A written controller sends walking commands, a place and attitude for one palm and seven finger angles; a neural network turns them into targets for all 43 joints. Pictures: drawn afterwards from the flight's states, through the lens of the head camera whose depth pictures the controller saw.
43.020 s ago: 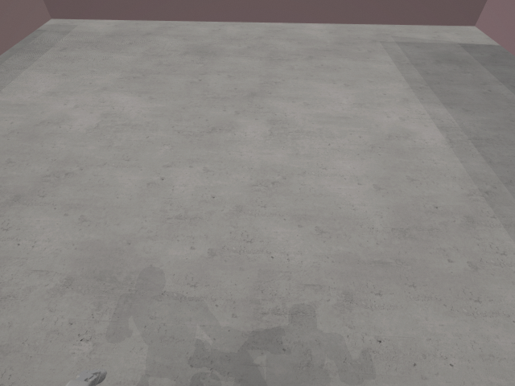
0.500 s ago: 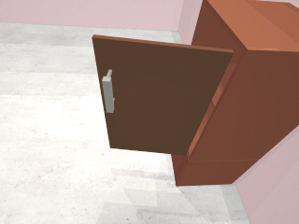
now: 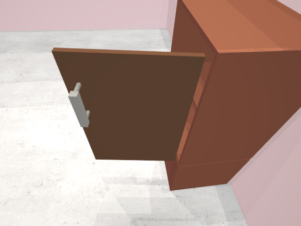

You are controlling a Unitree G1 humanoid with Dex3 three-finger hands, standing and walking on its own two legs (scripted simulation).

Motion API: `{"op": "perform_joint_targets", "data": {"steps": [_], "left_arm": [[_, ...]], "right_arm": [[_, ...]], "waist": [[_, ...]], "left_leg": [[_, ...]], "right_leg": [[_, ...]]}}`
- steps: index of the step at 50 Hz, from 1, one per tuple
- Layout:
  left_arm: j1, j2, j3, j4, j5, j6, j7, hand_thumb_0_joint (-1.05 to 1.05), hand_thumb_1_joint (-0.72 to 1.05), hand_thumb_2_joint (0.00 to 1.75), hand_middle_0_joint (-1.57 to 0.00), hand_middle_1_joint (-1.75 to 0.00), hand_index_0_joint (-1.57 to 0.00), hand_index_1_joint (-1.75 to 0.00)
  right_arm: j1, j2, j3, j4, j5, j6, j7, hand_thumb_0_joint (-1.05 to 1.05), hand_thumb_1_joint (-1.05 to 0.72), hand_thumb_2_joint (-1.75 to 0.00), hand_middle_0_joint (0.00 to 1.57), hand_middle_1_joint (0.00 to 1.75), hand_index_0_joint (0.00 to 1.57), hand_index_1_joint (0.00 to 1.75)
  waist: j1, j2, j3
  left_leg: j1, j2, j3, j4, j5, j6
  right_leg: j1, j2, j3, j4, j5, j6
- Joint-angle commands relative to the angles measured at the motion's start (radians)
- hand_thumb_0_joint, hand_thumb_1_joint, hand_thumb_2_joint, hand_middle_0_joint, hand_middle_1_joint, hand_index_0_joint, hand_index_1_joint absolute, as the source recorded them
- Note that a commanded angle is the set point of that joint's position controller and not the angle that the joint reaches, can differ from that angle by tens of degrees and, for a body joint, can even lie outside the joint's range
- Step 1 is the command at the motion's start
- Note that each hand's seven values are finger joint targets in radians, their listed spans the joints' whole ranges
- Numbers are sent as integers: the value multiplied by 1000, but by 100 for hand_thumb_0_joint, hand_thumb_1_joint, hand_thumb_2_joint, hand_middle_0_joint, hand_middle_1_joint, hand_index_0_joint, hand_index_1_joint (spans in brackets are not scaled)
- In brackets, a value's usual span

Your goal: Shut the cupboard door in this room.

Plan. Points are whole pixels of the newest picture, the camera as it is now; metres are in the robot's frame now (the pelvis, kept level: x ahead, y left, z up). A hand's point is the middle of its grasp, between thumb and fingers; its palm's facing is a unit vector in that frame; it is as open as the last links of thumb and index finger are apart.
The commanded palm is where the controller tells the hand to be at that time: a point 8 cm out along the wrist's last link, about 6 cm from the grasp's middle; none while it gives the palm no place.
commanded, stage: come to a stop and stand still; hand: left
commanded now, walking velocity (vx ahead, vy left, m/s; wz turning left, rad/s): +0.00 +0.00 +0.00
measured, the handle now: (81, 105) +0.45 +0.24 +0.05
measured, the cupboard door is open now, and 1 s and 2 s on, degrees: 82 82 82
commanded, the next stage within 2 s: look again from close up in 0.50 s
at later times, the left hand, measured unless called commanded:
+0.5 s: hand out of the picture -0.01 +0.15 -0.18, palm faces +0.04 -0.99 -0.16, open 7.3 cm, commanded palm none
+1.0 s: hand out of the picture +0.02 +0.18 -0.17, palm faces +0.02 -0.98 -0.21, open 7.4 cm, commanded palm none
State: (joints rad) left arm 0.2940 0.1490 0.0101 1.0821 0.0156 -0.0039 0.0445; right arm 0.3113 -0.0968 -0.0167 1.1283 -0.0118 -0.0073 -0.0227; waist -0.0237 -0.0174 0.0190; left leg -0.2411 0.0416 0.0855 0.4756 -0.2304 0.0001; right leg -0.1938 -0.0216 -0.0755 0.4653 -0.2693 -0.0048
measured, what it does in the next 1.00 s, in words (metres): stands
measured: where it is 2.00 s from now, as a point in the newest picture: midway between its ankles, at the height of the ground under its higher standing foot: outside the picture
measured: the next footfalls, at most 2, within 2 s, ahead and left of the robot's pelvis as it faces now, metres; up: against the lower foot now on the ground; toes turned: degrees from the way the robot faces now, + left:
none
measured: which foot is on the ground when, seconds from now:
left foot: down 0.00-1.00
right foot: down 0.00-1.00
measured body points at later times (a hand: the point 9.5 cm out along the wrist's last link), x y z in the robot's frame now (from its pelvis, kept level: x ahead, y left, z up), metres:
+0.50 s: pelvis +0.02 +0.00 +0.00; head +0.04 +0.00 +0.45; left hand -0.01 +0.20 -0.16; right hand +0.03 -0.23 -0.16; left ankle +0.01 +0.12 -0.74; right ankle -0.01 -0.11 -0.74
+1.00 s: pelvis +0.01 +0.01 +0.00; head +0.03 +0.00 +0.45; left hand +0.02 +0.23 -0.16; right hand +0.01 -0.21 -0.16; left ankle +0.01 +0.12 -0.74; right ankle -0.01 -0.11 -0.74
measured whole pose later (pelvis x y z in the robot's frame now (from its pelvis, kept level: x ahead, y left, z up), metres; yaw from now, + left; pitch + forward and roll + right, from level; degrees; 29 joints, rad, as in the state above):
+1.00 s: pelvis +0.01 +0.01 +0.00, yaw +1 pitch -1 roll +1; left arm 0.28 0.16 -0.02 1.08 0.01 -0.01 0.03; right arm 0.30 -0.15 0.02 1.10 -0.01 -0.01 -0.02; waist 0.00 0.00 0.05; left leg -0.20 0.01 0.08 0.46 -0.24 0.01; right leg -0.16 -0.06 -0.08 0.49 -0.31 0.01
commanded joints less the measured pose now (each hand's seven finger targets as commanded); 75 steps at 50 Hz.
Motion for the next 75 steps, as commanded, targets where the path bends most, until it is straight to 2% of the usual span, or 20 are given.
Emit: {"op": "perform_joint_targets", "data": {"steps": [1,20,21,22,23,25,28,32,38,46,60,61,62,63,64,65,68,72,73,75], "left_arm": [[95,73,8,-8,-6,-26,-5,0,90,90,-20,-30,-20,-30],[109,59,3,22,0,-19,-2,0,90,90,-20,-30,-20,-30],[137,94,-3,49,11,-46,35,0,90,90,-20,-30,-20,-30],[94,128,5,-1,2,-52,27,0,90,90,-20,-30,-20,-30],[55,117,2,-15,1,-48,15,0,90,90,-20,-30,-20,-30],[78,99,2,-12,2,-50,10,0,90,90,-20,-30,-20,-30],[69,76,-5,-13,-1,-36,4,0,90,90,-20,-30,-20,-30],[56,81,-7,-23,-1,-20,-2,0,90,90,-20,-30,-20,-30],[47,104,-6,-35,-3,-12,-8,0,90,90,-20,-30,-20,-30],[49,121,-3,-33,-6,-17,-8,0,90,90,-20,-30,-20,-30],[69,98,-8,8,-4,-18,-7,0,90,90,-20,-30,-20,-30],[126,116,-6,32,11,-41,31,0,90,90,-20,-30,-20,-30],[-749,625,321,-1632,-135,-331,26,0,90,90,-20,-30,-20,-30],[-48,187,6,-1299,-142,-235,35,0,90,90,-22,-32,-22,-32],[-79,154,2,-1286,-172,-179,78,0,90,90,-24,-34,-24,-34],[191,-81,-103,-993,-161,-51,76,0,90,90,-25,-36,-25,-36],[23,-14,-75,-1138,-156,-157,52,0,90,90,-31,-42,-31,-42],[395,-43,39,-870,-216,-403,-123,0,90,90,-38,-50,-38,-50],[432,-11,93,-876,-246,-481,-188,0,90,90,-40,-52,-40,-52],[416,74,180,-875,-280,-607,-325,0,90,90,-44,-56,-44,-56]], "right_arm": [[51,-89,0,3,3,-23,-9,0,-90,-90,20,30,20,30],[1,-109,1,9,4,-7,-14,0,-90,-90,20,30,20,30],[-79,-155,2,-64,14,-28,-1,0,-90,-90,20,30,20,30],[-19,-113,2,-87,2,-18,3,0,-90,-90,20,30,20,30],[-2,-117,-1,-77,-1,-18,2,0,-90,-90,20,30,20,30],[34,-130,7,-82,-5,-32,1,0,-90,-90,20,30,20,30],[28,-146,10,-101,-1,-29,-4,0,-90,-90,20,30,20,30],[17,-150,15,-107,-3,-23,0,0,-90,-90,20,30,20,30],[21,-160,19,-100,-4,-21,4,0,-90,-90,20,30,20,30],[21,-158,22,-74,-1,-29,1,0,-90,-90,20,30,20,30],[23,-135,21,-35,2,-23,-4,0,-90,-90,20,30,20,30],[-65,-174,10,-97,10,-30,3,0,-90,-90,20,30,20,30],[27,-382,-24,-377,18,-231,-91,0,-90,-90,20,30,20,30],[-41,-254,31,-381,50,-306,-100,0,-90,-90,20,30,20,30],[-60,-259,18,-331,44,-340,-87,0,-90,-90,20,30,20,30],[-75,-217,14,-297,61,-347,-58,0,-90,-90,20,30,20,30],[-97,-275,-26,-437,44,-382,-41,0,-90,-90,20,30,20,30],[-149,-252,-66,-540,18,-377,2,0,-90,-90,20,30,20,30],[-160,-253,-76,-561,15,-364,14,0,-90,-90,20,30,20,30],[-189,-262,-84,-612,22,-336,37,0,-90,-90,20,30,20,30]], "waist": [[35,72,6],[31,13,56],[47,43,42],[-7,72,-16],[-8,128,6],[4,118,-70],[9,3,-12],[20,-12,108],[29,-8,105],[35,14,20],[31,15,60],[55,-66,57],[-129,75,-364],[5,410,-471],[16,325,-410],[4,221,-231],[-53,-31,33],[65,-399,13],[90,-414,-48],[108,-264,-130]], "left_leg": [[41,69,-76,-94,267,10],[100,62,-76,-127,200,9],[38,75,-63,78,264,-7],[45,46,-80,43,35,2],[36,47,-85,-10,32,8],[51,64,-97,6,217,22],[30,67,-107,-17,192,34],[-26,56,-117,-78,76,39],[-20,50,-113,-119,27,41],[42,52,-91,-94,160,37],[59,54,-84,-110,152,31],[-10,79,-78,107,251,4],[356,26,-57,40,387,51],[396,0,-53,12,540,38],[325,19,-80,4,567,-11],[184,20,-96,-28,457,6],[-71,-30,-118,63,80,18],[-363,-59,-101,246,-64,-5],[-412,-65,-89,289,-68,-14],[-480,-78,-69,378,-52,-31]], "right_leg": [[48,-99,80,-94,295,-16],[35,-104,70,-146,241,-13],[7,-146,129,-123,526,-9],[18,-174,134,-100,387,-40],[-9,-143,106,-76,219,-51],[47,-104,72,-32,247,-53],[11,-89,62,-28,163,-43],[-47,-78,68,-50,18,-36],[-43,-80,69,-61,-25,-31],[14,-97,71,-58,111,-28],[3,-98,73,-94,124,-26],[-7,-149,142,-95,548,-10],[-49,-22,30,57,495,-5],[-62,24,2,124,256,-24],[-61,32,-14,93,113,-27],[-113,11,-17,90,71,-11],[-256,8,-41,61,45,-2],[-406,3,-6,183,-139,3],[-381,-6,21,227,-103,6],[-351,-32,75,328,2,-8]]}}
